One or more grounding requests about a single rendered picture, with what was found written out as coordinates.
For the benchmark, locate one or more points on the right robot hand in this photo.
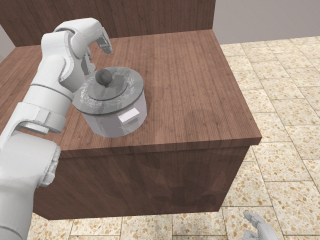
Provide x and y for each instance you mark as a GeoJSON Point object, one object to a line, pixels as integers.
{"type": "Point", "coordinates": [264, 230]}

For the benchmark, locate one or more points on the left robot hand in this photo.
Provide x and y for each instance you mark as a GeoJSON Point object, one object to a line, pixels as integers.
{"type": "Point", "coordinates": [93, 31]}

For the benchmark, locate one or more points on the robot left forearm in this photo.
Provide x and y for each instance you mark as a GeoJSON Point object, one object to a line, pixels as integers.
{"type": "Point", "coordinates": [59, 76]}

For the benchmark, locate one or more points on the table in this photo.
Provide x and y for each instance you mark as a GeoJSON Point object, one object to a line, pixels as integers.
{"type": "Point", "coordinates": [198, 129]}

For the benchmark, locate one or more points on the left robot upper arm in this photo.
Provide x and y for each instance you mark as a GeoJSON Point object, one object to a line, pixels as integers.
{"type": "Point", "coordinates": [26, 162]}

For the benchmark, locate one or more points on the pot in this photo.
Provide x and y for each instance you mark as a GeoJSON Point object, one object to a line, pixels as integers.
{"type": "Point", "coordinates": [119, 124]}

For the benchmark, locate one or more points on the lid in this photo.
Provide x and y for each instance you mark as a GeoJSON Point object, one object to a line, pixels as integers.
{"type": "Point", "coordinates": [94, 99]}

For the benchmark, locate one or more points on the knob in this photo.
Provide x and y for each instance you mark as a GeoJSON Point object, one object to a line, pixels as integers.
{"type": "Point", "coordinates": [103, 77]}

